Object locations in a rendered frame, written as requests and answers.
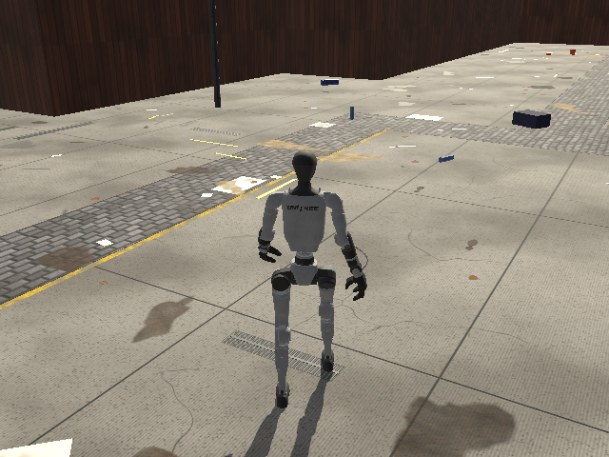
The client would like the robot left shin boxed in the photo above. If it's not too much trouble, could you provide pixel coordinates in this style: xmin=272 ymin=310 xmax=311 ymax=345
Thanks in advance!
xmin=275 ymin=328 xmax=288 ymax=394

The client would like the right robot hand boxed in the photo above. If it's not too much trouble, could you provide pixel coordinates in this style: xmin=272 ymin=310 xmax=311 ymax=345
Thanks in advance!
xmin=345 ymin=274 xmax=367 ymax=301

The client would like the right robot forearm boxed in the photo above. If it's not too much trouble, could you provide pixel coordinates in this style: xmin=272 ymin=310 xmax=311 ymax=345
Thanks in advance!
xmin=341 ymin=231 xmax=363 ymax=278

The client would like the robot left thigh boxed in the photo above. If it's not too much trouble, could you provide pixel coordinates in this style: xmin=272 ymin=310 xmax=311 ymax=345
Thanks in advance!
xmin=271 ymin=267 xmax=291 ymax=345

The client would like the left robot hand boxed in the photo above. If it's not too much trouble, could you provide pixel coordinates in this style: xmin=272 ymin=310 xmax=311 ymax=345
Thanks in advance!
xmin=259 ymin=246 xmax=282 ymax=263

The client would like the left robot forearm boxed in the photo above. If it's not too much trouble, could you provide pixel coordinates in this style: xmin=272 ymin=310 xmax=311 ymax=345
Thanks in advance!
xmin=258 ymin=227 xmax=271 ymax=253

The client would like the robot right upper arm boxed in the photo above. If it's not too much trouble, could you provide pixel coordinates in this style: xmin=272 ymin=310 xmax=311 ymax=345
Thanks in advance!
xmin=324 ymin=191 xmax=350 ymax=247

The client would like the robot left upper arm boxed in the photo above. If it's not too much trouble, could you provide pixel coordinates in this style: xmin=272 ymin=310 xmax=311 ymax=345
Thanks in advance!
xmin=260 ymin=191 xmax=285 ymax=241

